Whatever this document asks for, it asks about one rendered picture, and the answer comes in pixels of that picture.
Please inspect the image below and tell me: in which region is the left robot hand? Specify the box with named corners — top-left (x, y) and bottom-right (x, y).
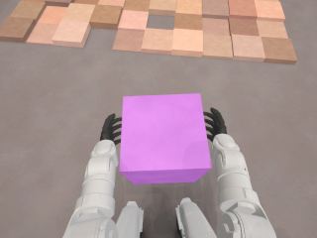
top-left (100, 113), bottom-right (122, 146)

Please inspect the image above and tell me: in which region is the robot right forearm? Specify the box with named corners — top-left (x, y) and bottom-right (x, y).
top-left (211, 133), bottom-right (276, 237)

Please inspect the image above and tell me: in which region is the robot left forearm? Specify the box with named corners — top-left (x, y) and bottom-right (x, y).
top-left (62, 140), bottom-right (119, 238)

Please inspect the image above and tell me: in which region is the right robot upper arm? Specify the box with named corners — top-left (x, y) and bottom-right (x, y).
top-left (217, 210), bottom-right (276, 238)

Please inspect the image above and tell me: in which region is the robot thigh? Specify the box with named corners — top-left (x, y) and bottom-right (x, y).
top-left (116, 205), bottom-right (144, 238)
top-left (175, 201), bottom-right (217, 238)

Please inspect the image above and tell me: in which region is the robot left thigh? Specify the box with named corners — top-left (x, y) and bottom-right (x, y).
top-left (116, 205), bottom-right (144, 238)

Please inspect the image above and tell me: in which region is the right robot hand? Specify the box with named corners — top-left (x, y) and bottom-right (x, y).
top-left (203, 107), bottom-right (227, 142)

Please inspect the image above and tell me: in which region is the robot right thigh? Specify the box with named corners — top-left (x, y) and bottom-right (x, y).
top-left (175, 201), bottom-right (217, 238)

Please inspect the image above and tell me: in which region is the left robot upper arm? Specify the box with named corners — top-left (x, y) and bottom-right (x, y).
top-left (63, 216), bottom-right (119, 238)

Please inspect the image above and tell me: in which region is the carton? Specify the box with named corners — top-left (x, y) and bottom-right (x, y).
top-left (119, 93), bottom-right (212, 184)

